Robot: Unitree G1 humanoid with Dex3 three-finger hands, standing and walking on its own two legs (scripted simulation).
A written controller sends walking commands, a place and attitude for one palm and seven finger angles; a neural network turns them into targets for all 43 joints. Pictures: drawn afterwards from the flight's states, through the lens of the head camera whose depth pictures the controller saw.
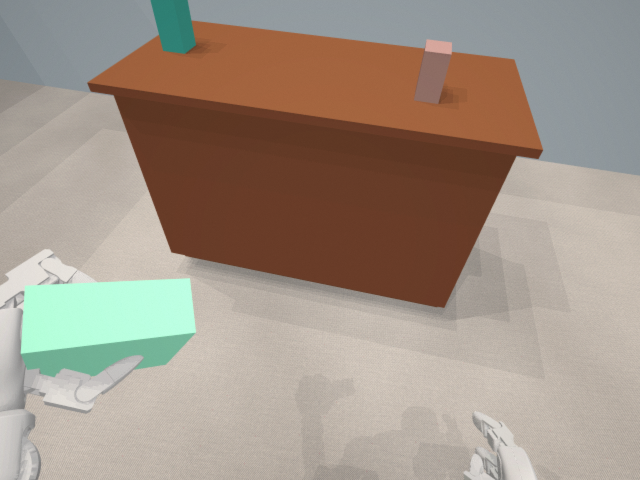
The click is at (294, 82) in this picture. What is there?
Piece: table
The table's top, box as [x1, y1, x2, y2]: [87, 20, 542, 158]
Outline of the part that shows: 87,82 91,91 538,158 542,150 513,59 452,52 439,102 435,104 413,100 423,48 191,20 196,44 184,54 163,51 161,48 158,35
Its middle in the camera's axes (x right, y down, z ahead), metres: +0.00 -0.47 +1.11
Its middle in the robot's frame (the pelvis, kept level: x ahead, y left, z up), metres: +1.15 +0.06 +0.00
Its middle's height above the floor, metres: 0.78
